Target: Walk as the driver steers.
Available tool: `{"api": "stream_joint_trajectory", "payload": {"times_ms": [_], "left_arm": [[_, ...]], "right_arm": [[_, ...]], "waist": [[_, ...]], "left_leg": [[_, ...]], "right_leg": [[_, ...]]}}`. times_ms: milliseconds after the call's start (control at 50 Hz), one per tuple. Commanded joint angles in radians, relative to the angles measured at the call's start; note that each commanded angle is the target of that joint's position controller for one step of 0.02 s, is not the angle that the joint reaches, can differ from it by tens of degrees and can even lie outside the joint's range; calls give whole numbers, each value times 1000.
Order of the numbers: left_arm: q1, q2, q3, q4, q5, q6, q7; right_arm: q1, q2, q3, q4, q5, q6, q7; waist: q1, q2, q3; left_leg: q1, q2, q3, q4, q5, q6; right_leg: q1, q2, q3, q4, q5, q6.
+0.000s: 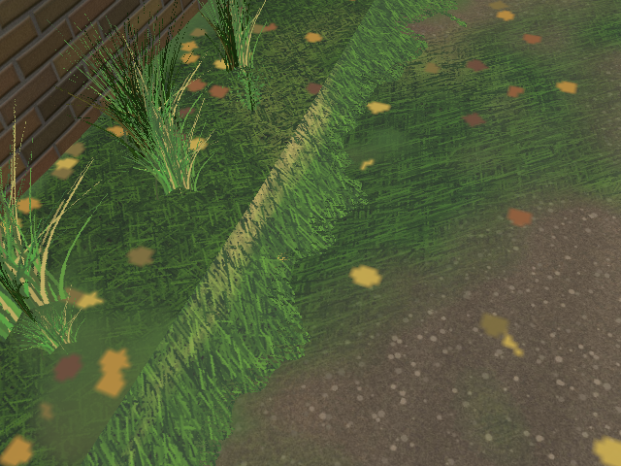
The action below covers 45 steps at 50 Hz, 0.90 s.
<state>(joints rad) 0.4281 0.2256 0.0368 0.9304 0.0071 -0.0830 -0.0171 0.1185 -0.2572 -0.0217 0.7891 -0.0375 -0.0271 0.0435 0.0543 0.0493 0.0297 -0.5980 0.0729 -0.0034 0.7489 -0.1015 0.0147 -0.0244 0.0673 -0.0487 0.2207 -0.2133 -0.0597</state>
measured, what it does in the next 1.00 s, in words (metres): walks ahead: left foot, then right foot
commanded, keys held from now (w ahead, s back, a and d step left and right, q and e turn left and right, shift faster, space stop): w+e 0.04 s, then no key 0.96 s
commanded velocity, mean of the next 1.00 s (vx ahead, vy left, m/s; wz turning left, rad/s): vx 0.14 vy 0.00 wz -0.03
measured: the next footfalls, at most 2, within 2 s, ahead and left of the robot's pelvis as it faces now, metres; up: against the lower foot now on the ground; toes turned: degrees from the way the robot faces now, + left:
left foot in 0.14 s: +0.24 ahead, +0.11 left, +0.00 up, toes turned +0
right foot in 0.54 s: +0.22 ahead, -0.09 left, +0.00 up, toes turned -4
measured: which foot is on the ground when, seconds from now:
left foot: up 0.00-0.12, down 0.14-1.00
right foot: down 0.00-0.14, up 0.16-0.52, down 0.54-1.00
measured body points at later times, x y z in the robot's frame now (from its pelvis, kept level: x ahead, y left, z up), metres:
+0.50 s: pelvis +0.16 +0.04 -0.01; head +0.17 +0.05 +0.44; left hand +0.24 +0.28 -0.16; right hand +0.19 -0.20 -0.15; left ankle +0.20 +0.11 -0.75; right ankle +0.18 -0.09 -0.73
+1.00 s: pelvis +0.19 +0.02 +0.00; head +0.19 +0.02 +0.45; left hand +0.20 +0.24 -0.16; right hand +0.17 -0.21 -0.16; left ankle +0.20 +0.11 -0.75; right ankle +0.18 -0.09 -0.75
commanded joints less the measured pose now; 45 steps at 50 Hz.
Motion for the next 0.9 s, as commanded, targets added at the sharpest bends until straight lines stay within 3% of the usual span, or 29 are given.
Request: {"api": "stream_joint_trajectory", "payload": {"times_ms": [20,80,100,120,140,160,180,200,220,240,260,280,340,440,500,520,540,560,580,600,640,720,900], "left_arm": [[31,154,30,-26,-1,-10,4],[26,167,33,-9,6,0,12],[22,164,32,-3,4,2,16],[12,159,29,1,-4,5,18],[15,139,22,-5,-14,2,21],[53,75,4,-42,-22,-1,25],[181,57,7,-6,-44,16,36],[122,129,28,10,-12,36,44],[54,99,23,-3,-3,40,39],[18,77,20,-4,4,47,35],[1,72,21,-4,14,60,30],[18,60,19,8,21,73,25],[26,32,12,27,16,97,23],[-90,40,-1,31,15,118,41],[-105,33,-10,50,18,111,48],[-113,48,-12,55,23,103,52],[-98,84,-9,60,30,91,56],[-146,135,-1,65,13,84,56],[-166,83,-11,73,1,80,48],[-174,54,-18,77,1,74,45],[-165,51,-20,96,-2,70,50],[-145,38,-23,126,-3,70,55],[-124,22,-31,174,-1,71,60]], "right_arm": [[-125,-39,2,-90,6,-18,-2],[-103,-51,-1,-81,5,-31,-17],[-50,-58,-5,-60,2,-39,-24],[59,-69,-12,-18,-8,-52,-33],[176,-109,-24,19,-24,-66,-44],[310,-194,-42,31,-44,-71,-54],[321,-232,-60,43,3,-51,-49],[273,-163,-47,36,40,-41,-43],[174,-98,-27,28,39,-42,-46],[119,-50,-11,26,33,-43,-48],[93,-33,-4,30,34,-44,-55],[84,-30,-1,39,31,-46,-58],[74,-48,1,64,22,-62,-57],[126,-67,0,118,16,-38,-58],[112,-67,0,135,26,-15,-63],[130,-54,4,144,24,-12,-65],[149,-37,7,148,22,-11,-65],[238,0,9,166,35,-5,-62],[239,-1,11,198,32,5,-66],[223,-18,5,206,29,9,-70],[211,-32,-2,218,26,10,-70],[208,-4,4,253,28,7,-75],[218,16,9,312,28,15,-85]], "waist": [[1,-128,35],[-21,-131,27],[-42,-132,2],[-90,-111,-50],[-131,-85,-134],[-152,76,-282],[-125,209,-413],[-110,46,-318],[-80,46,-183],[-56,29,-110],[-35,41,-72],[-16,49,-76],[19,45,-111],[-27,75,-89],[-11,29,-42],[-14,-9,-21],[-25,-55,-13],[-102,-163,17],[-84,-160,30],[-79,-144,47],[-71,-135,30],[-61,-72,22],[-60,-52,26]], "left_leg": [[70,-32,55,-118,50,-5],[135,-61,53,-189,10,21],[204,-81,53,-230,12,35],[342,-103,64,-318,83,56],[547,-32,11,-322,226,82],[826,257,-244,-237,643,153],[908,407,-465,-268,876,299],[792,333,-377,-301,801,278],[672,285,-280,-347,746,249],[574,239,-215,-394,701,219],[496,202,-165,-431,667,199],[434,177,-122,-448,674,187],[360,148,-45,-461,680,194],[319,131,-68,-494,258,184],[257,116,-106,-484,-59,151],[227,98,-113,-475,-127,114],[213,68,-104,-440,-161,77],[249,-22,-40,-443,-179,50],[383,-33,-23,-444,-137,38],[436,-19,-35,-435,-89,37],[458,3,-50,-429,-45,45],[438,10,-52,-446,-34,38],[461,16,-50,-442,-11,34]], "right_leg": [[-60,-243,147,-51,390,-121],[4,-263,156,50,591,-99],[25,-251,150,120,696,-80],[21,-215,124,247,756,-53],[-75,-173,98,401,625,-25],[-288,-97,40,689,128,7],[-422,29,54,942,-425,21],[-445,-22,130,976,-379,16],[-473,-49,123,950,-327,19],[-461,-79,120,899,-280,28],[-422,-95,113,851,-241,40],[-352,-91,101,826,-203,51],[-249,-79,79,711,-146,68],[-184,-88,42,465,-89,62],[-93,-84,26,264,-4,41],[-50,-114,69,178,58,33],[-23,-195,154,129,114,22],[-111,-243,221,124,123,-13],[-237,-238,219,91,27,-15],[-277,-207,195,78,-6,5],[-242,-171,159,79,25,24],[-177,-170,149,94,85,17],[-172,-166,141,90,106,14]]}}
